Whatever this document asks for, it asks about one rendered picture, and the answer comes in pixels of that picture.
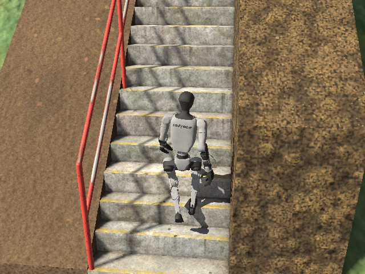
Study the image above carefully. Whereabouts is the robot right upper arm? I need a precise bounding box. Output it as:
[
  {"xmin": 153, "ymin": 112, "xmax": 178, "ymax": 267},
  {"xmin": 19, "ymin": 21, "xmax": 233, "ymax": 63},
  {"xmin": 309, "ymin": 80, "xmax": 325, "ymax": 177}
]
[{"xmin": 196, "ymin": 118, "xmax": 208, "ymax": 152}]

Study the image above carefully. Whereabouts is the left robot forearm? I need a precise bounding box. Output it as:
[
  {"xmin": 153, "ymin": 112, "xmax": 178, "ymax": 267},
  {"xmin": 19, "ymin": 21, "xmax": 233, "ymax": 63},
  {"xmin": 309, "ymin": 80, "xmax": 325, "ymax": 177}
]
[{"xmin": 159, "ymin": 135, "xmax": 167, "ymax": 148}]

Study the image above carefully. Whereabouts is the left robot shin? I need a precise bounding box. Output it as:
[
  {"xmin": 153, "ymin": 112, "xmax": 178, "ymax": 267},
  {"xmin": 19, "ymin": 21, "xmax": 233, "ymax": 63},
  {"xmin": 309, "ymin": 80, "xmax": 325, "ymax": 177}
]
[{"xmin": 169, "ymin": 178, "xmax": 180, "ymax": 213}]

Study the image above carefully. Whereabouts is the left robot hand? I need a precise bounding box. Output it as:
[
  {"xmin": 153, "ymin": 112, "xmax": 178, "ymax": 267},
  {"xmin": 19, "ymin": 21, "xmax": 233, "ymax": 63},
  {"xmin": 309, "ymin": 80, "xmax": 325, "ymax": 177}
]
[{"xmin": 160, "ymin": 144, "xmax": 173, "ymax": 154}]

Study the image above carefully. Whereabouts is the robot left upper arm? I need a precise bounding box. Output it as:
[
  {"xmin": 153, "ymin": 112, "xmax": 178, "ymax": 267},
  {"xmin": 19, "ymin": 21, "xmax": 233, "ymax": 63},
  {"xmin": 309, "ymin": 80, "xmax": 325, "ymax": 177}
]
[{"xmin": 159, "ymin": 113, "xmax": 174, "ymax": 142}]

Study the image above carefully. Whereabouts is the right robot hand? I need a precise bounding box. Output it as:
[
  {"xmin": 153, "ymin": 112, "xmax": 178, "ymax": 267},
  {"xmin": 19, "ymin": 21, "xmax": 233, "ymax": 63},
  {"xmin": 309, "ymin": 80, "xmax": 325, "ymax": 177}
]
[{"xmin": 200, "ymin": 170, "xmax": 214, "ymax": 186}]

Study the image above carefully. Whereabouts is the humanoid robot head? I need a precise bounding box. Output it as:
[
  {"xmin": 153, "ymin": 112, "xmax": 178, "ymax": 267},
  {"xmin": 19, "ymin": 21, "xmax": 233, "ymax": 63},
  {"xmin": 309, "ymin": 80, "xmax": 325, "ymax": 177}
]
[{"xmin": 175, "ymin": 91, "xmax": 194, "ymax": 120}]

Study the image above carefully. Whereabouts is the right robot forearm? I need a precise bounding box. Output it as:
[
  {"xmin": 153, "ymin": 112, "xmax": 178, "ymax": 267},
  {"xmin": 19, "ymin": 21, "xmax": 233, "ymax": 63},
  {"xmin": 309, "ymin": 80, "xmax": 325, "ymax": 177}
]
[{"xmin": 200, "ymin": 144, "xmax": 212, "ymax": 172}]

